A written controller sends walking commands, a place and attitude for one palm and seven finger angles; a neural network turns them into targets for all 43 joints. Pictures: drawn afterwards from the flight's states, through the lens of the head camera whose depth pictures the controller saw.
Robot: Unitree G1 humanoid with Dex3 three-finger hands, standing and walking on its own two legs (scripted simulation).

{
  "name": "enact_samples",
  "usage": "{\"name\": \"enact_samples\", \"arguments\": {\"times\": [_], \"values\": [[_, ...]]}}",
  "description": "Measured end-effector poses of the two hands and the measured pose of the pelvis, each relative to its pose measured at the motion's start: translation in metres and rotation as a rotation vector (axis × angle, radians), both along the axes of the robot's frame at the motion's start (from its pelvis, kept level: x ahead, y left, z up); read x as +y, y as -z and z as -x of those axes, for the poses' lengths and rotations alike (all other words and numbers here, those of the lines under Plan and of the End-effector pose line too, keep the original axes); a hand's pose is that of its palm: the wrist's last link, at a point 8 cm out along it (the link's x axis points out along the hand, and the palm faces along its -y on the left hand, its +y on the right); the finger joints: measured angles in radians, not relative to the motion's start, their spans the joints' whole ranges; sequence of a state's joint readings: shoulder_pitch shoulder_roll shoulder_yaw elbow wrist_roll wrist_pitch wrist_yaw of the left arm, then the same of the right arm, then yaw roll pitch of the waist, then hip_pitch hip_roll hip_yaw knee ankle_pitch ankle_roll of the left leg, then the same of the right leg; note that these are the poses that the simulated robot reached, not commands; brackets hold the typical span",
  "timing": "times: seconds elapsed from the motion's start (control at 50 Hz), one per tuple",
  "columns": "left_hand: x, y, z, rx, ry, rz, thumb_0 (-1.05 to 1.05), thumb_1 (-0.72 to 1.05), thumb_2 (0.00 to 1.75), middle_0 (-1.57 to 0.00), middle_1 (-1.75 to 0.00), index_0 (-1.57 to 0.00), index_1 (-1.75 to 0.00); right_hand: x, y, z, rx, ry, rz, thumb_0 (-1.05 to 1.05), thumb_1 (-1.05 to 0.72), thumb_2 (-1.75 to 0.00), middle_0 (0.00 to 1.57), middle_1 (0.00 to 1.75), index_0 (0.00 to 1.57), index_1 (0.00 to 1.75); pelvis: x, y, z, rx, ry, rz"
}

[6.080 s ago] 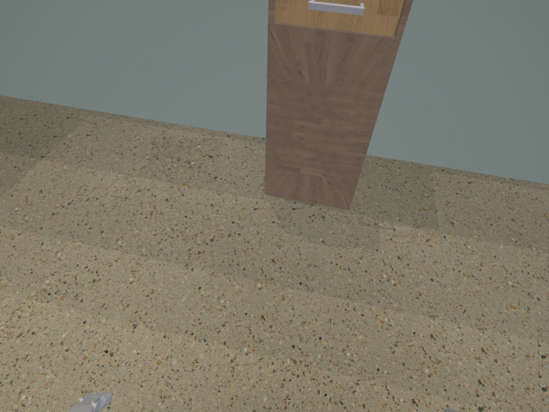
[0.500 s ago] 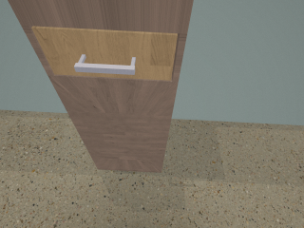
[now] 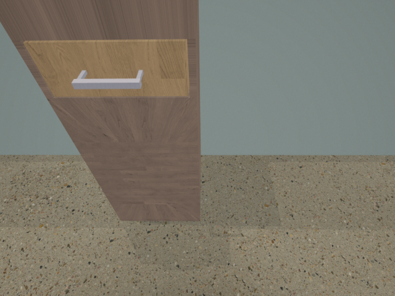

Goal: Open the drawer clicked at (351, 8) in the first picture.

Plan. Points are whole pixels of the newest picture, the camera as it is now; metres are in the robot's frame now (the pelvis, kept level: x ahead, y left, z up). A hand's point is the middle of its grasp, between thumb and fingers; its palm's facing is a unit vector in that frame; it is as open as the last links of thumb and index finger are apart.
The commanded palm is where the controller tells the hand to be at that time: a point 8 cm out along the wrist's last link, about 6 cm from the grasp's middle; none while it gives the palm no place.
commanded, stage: come to a stop and stand still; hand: left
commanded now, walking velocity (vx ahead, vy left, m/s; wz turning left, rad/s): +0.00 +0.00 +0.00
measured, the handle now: (109, 79) +0.58 +0.25 +0.14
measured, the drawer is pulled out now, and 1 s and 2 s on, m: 0.00 0.00 0.00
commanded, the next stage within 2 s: look again from close up in 1.44 s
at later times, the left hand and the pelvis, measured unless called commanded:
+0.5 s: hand out of the picture -0.07 +0.17 -0.17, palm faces +0.07 -0.98 -0.16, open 7.4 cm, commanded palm none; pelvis -0.04 +0.02 +0.00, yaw +0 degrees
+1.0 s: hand out of the picture -0.03 +0.19 -0.17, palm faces +0.05 -0.99 -0.16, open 7.3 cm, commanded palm none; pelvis -0.01 +0.03 +0.00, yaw +0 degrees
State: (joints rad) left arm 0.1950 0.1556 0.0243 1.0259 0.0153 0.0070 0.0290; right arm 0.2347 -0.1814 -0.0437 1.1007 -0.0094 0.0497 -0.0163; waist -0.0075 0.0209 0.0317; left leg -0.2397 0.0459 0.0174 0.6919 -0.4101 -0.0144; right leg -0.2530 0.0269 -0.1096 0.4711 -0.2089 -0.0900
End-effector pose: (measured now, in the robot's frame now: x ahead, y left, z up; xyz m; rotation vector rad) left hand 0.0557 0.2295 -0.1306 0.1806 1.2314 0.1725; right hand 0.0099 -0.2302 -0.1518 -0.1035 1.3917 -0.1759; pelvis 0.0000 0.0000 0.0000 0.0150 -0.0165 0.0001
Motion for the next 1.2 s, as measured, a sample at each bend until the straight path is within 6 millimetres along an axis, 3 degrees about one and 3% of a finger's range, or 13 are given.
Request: {"name": "enact_samples", "arguments": {"times": [0.08, 0.36, 0.5, 0.68, 0.94, 1.2], "values": [[-0.003, 0.011, 0.021, 0.023, -0.036, 0.03, 0.0, 0.93, 0.9, -0.2, -0.3, -0.2, -0.3, 0.007, 0.0, 0.02, 0.029, -0.023, 0.007, 0.01, -0.91, -0.9, 0.2, 0.3, 0.2, 0.3, 0.0, 0.003, 0.011, 0.004, -0.021, 0.025], [-0.002, 0.013, 0.111, 0.197, -0.083, 0.059, 0.0, 0.92, 0.9, -0.2, -0.3, -0.2, -0.3, 0.035, -0.006, 0.078, 0.088, -0.015, -0.032, 0.01, -0.91, -0.9, 0.2, 0.3, 0.2, 0.3, 0.009, -0.004, 0.032, -0.015, 0.002, 0.011], [-0.006, 0.014, 0.135, 0.252, -0.091, 0.084, 0.0, 0.91, 0.9, -0.2, -0.3, -0.2, -0.3, 0.046, -0.009, 0.1, 0.13, -0.001, -0.037, 0.01, -0.91, -0.9, 0.2, 0.3, 0.2, 0.3, 0.016, -0.004, 0.037, 0.0, 0.004, 0.008], [-0.007, 0.015, 0.13, 0.245, -0.086, 0.098, 0.0, 0.91, 0.9, -0.2, -0.3, -0.2, -0.3, 0.058, -0.008, 0.102, 0.137, 0.008, -0.043, 0.01, -0.91, -0.9, 0.2, 0.3, 0.2, 0.3, 0.024, -0.004, 0.031, 0.005, 0.005, 0.004], [0.002, 0.014, 0.096, 0.207, -0.059, 0.084, 0.01, 0.92, 0.9, -0.2, -0.3, -0.2, -0.3, 0.067, -0.006, 0.065, 0.073, -0.001, -0.05, 0.01, -0.91, -0.9, 0.2, 0.3, 0.2, 0.3, 0.029, -0.004, 0.015, 0.008, 0.007, 0.008], [0.013, 0.012, 0.073, 0.198, -0.058, 0.066, 0.01, 0.92, 0.9, -0.2, -0.3, -0.2, -0.3, 0.058, -0.008, 0.032, 0.058, -0.027, -0.021, 0.01, -0.91, -0.9, 0.2, 0.3, 0.2, 0.3, 0.032, -0.005, -0.003, 0.009, -0.001, 0.016]]}}
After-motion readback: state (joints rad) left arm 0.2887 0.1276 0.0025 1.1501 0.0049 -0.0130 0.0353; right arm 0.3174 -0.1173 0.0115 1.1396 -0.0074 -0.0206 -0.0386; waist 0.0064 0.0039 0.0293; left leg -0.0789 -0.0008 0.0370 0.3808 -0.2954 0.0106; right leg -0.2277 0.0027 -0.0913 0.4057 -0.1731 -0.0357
